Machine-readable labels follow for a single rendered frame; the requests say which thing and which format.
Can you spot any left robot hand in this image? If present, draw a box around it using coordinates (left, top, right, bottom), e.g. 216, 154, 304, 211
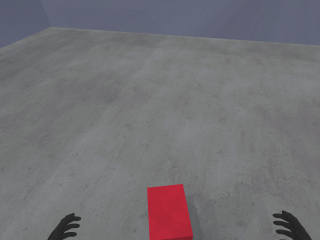
47, 213, 81, 240

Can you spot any carton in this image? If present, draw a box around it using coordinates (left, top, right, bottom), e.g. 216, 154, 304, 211
147, 184, 193, 240

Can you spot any right robot hand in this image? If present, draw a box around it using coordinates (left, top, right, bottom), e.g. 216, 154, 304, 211
273, 210, 312, 240

